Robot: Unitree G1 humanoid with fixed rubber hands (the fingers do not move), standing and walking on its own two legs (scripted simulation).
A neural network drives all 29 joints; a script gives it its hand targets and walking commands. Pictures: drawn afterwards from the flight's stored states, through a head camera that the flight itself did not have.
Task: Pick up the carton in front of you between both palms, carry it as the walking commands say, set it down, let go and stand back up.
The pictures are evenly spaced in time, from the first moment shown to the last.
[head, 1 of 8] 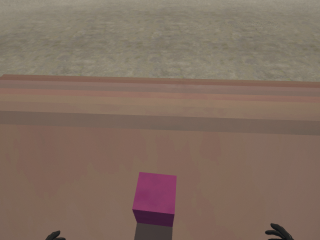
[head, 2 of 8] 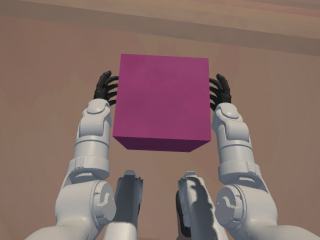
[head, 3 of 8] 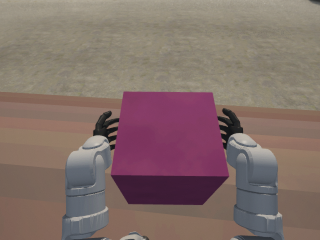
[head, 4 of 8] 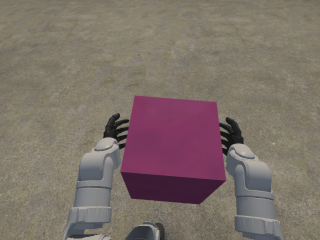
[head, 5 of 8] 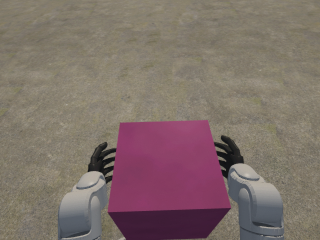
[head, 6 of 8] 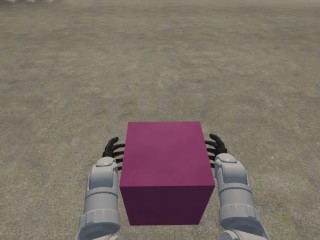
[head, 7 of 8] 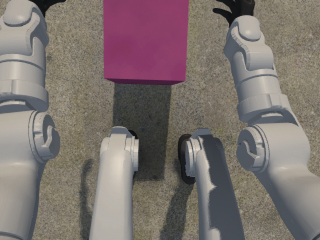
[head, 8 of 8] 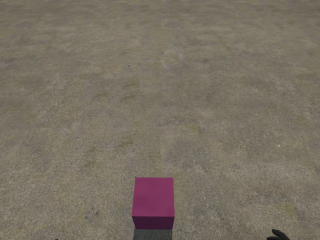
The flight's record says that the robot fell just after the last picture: no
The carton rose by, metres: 0.69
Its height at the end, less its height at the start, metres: -1.40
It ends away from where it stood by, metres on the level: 6.02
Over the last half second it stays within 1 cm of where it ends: yes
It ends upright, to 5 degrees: yes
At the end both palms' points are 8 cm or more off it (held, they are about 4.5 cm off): yes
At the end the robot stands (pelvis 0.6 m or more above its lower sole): yes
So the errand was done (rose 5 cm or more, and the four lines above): yes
